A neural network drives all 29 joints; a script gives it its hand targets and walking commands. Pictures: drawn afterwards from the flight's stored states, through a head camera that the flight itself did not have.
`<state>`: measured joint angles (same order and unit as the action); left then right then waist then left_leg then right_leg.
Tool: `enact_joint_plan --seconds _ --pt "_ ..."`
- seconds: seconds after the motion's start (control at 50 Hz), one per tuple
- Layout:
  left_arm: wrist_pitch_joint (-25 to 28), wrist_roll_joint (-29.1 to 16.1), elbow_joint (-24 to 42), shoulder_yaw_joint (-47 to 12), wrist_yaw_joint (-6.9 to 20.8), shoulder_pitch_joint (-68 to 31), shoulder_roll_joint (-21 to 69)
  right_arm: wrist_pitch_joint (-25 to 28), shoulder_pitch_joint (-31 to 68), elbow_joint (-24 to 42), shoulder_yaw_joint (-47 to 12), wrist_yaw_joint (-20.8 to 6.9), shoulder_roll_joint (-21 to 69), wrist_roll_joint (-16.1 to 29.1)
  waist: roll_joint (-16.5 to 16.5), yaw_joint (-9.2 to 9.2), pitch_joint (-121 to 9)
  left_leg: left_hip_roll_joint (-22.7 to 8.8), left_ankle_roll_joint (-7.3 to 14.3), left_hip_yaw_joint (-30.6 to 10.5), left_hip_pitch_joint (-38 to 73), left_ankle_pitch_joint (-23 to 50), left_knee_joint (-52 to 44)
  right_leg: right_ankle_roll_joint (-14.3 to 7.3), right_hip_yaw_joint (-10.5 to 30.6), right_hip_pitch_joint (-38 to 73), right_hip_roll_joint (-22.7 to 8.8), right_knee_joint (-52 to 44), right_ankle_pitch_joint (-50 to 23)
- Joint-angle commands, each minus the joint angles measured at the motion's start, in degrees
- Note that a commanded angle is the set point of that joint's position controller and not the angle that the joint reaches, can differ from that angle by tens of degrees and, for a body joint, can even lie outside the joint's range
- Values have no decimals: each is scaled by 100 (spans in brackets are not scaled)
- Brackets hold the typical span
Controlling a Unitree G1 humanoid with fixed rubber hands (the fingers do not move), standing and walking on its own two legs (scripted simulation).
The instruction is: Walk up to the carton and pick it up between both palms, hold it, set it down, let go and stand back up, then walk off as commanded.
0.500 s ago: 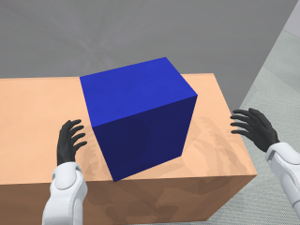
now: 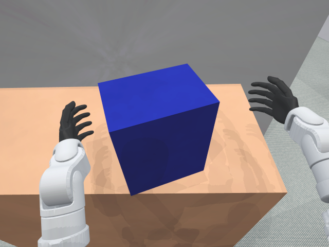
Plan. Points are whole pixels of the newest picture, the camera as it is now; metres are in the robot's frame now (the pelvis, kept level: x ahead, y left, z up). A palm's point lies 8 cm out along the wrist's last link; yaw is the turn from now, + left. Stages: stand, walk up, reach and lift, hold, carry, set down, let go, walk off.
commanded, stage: reach and lift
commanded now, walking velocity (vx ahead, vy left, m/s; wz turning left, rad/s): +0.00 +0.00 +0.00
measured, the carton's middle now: (157, 132) +0.39 +0.08 +0.06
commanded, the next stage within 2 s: none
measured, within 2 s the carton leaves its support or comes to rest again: neither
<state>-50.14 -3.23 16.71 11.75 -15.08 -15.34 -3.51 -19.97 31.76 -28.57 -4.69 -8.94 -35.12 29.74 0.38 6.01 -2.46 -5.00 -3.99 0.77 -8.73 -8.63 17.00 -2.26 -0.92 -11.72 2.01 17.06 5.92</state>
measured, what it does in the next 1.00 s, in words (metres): stands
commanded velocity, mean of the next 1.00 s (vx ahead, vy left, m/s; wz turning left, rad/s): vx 0.00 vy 0.00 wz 0.00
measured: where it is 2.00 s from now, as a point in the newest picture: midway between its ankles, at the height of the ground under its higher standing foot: outside the picture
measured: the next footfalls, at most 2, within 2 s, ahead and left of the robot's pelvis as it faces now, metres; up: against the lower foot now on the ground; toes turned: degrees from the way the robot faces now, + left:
none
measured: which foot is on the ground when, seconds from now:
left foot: down 0.00-1.00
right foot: down 0.00-1.00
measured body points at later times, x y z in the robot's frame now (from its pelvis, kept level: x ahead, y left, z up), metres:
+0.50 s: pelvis +0.01 +0.00 +0.00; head +0.02 -0.01 +0.45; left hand +0.33 +0.26 +0.18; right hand +0.47 -0.19 +0.19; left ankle +0.00 +0.17 -0.75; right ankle +0.03 -0.10 -0.75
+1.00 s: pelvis +0.01 +0.00 +0.00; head +0.03 -0.01 +0.45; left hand +0.36 +0.27 +0.18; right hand +0.51 -0.15 +0.20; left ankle +0.00 +0.17 -0.75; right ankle +0.03 -0.10 -0.75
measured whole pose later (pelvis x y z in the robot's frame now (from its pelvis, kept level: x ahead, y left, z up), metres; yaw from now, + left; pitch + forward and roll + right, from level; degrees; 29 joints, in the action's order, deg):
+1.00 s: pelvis +0.01 +0.00 +0.00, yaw +3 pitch +5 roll -1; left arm -43.8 -5.2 -9.9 9.7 -13.9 -38.7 -6.6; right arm -19.0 61.2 -59.3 -6.9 -11.7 -33.7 26.0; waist 1.9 10.9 -4.2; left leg -4.3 -4.1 -2.2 -15.1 -8.7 18.3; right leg -1.9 -3.7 -16.0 1.2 16.5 6.0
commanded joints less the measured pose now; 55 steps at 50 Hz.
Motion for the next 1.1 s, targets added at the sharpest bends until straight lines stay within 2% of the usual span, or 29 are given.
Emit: enact_joint_plan --seconds 0.0,0.02,0.04,0.12,0.14,0.18,0.38,0.4,0.42,0.44,0.46,0.5,0.56,0.58,0.6,0.64,0.66,0.72,0.76,0.78,0.82,0.84,0.88,0.92,0.96,0.98,1.0,1.02,1.08 --pt "91 55 594 11 -14 -1524 -474 100 1977 362 493 -26 -1058 -45 -300 82 -1411 480 282 84 -169 462 -167 -112 420 960 62 -342 360" --pt "118 -56 654 -43 23 -1784 -493 87 2090 336 646 5 -1226 -169 -258 -97 -1680 473 290 77 -262 364 -142 -126 327 1065 90 -260 290" --pt "82 5 569 25 -5 -1732 -493 72 2358 406 629 -9 -1182 -100 -201 95 -1652 489 263 27 -274 585 -115 -105 331 1076 93 -188 56" --pt "-8 -135 946 -52 0 -2074 -604 108 2853 498 612 7 -1435 -29 -351 75 -2242 458 200 -3 127 1313 49 -72 152 1240 205 -41 -702" --pt "-42 -172 760 -78 3 -2170 -629 82 2866 399 703 1 -1434 -84 -229 -65 -2110 496 144 21 129 1325 52 -106 157 1111 185 -41 -675" --pt "-18 -124 574 75 36 -2321 -768 48 3060 455 476 -12 -1203 -8 -443 137 -1969 522 237 80 -181 1054 -11 -20 273 1224 116 -99 -553" --pt "82 -240 317 73 59 -3238 -949 30 3715 -277 351 -87 -1300 22 -194 102 -2482 554 140 48 -170 1431 72 -25 233 1335 88 -46 -893" --pt "-24 -165 241 5 68 -2700 -805 32 3452 -358 360 -78 -1331 54 -70 84 -2365 576 103 31 -164 1689 89 -31 154 1439 170 -18 -1153" --pt "15 -170 18 12 91 -2932 -859 22 3745 -418 264 -87 -1423 113 -250 188 -2350 562 128 29 -204 1626 102 13 172 1402 169 -13 -1173" --pt "14 -232 -128 -20 110 -3132 -867 3 3937 -578 341 -97 -1466 97 -273 40 -2398 566 129 30 -279 1491 73 -2 154 1417 161 -15 -1121" --pt "81 -267 -1 97 82 -3305 -1021 64 4224 -359 181 -151 -1354 76 -464 256 -2463 585 167 77 -389 1459 53 35 163 1444 144 27 -1083" --pt "99 -298 -60 69 71 -3139 -957 35 4032 -606 313 -139 -1434 111 -372 184 -2659 548 134 73 -386 1636 61 5 166 1620 156 85 -1281" --pt "121 -322 169 198 76 -3401 -1128 115 4515 -110 114 -92 -1466 293 -452 377 -3099 597 139 72 -318 2007 184 57 170 1828 191 189 -1898" --pt "100 -264 -97 175 96 -3422 -1084 51 4372 -677 90 -83 -1465 220 -320 232 -3001 575 76 66 -459 2017 213 48 165 1905 168 200 -2063" --pt "108 -194 -210 260 125 -3455 -1039 50 4476 -698 18 -98 -1464 210 -480 412 -2875 582 108 93 -482 1941 117 132 156 1903 213 189 -1950" --pt "94 -249 -739 114 142 -3451 -960 9 4464 -1240 -124 -128 -1411 146 -519 292 -2524 556 109 20 -481 1849 77 38 76 1688 203 119 -1590" --pt "131 -235 -399 191 149 -3680 -1017 62 4750 -962 -32 -139 -1374 118 -596 436 -2864 589 105 74 -462 1947 82 105 151 1758 186 103 -1844" --pt "208 -261 -824 213 130 -4085 -1136 7 4981 -1331 -97 -170 -1245 129 -424 424 -2707 617 141 124 -689 1482 -3 111 200 1816 102 94 -1511" --pt "299 -378 -1193 80 109 -4295 -1098 -36 5236 -1681 -143 -225 -1202 107 -520 521 -2608 571 126 89 -743 1193 -30 67 143 1586 153 26 -795" --pt "400 -399 -1517 -56 97 -4429 -1044 -59 5164 -2308 -137 -260 -1087 32 -338 424 -2305 551 128 45 -770 1006 -67 24 171 1358 83 -71 -463" --pt "581 -365 -1654 11 70 -4543 -1100 61 5446 -1945 -180 -321 -972 18 -465 556 -2729 590 190 136 -815 1089 6 16 185 1475 101 8 -572" --pt "584 -300 -2108 -88 66 -4173 -952 50 5184 -2363 -95 -286 -852 -74 -410 489 -2404 584 169 55 -883 999 8 42 106 1440 106 5 -454" --pt "708 -243 -1882 -55 66 -4233 -984 163 5136 -2274 -115 -288 -839 -150 -293 530 -2621 574 88 74 -689 1373 58 3 83 1557 162 105 -831" --pt "891 -216 -1955 -297 100 -4228 -749 298 4996 -2574 62 -281 -810 -468 -279 309 -2555 568 17 8 -642 1561 134 25 -26 1402 190 117 -849" --pt "966 -75 -1565 -118 102 -3937 -782 418 4824 -2341 75 -259 -781 -425 -85 509 -2831 543 -8 40 -361 1846 156 17 13 1640 185 175 -1186" --pt "1045 28 -1835 -254 144 -3737 -610 535 4616 -2422 163 -296 -766 -584 -246 325 -2775 585 8 -9 -478 1879 199 26 -21 1590 228 137 -1196" --pt "1086 57 -1388 -127 165 -3912 -699 605 4804 -2087 205 -252 -766 -573 -95 501 -3026 588 -35 25 -324 2170 259 52 33 1811 206 228 -1681" --pt "1118 56 -1276 -117 163 -3776 -687 671 4687 -1961 299 -210 -848 -622 -189 357 -3047 583 -42 7 -336 2253 258 67 -39 1897 222 254 -1960" --pt "1331 175 -1921 -142 257 -3731 -587 839 4673 -2176 392 -147 -581 -852 -443 203 -2572 646 72 46 -803 1564 151 158 -16 1771 146 220 -1562"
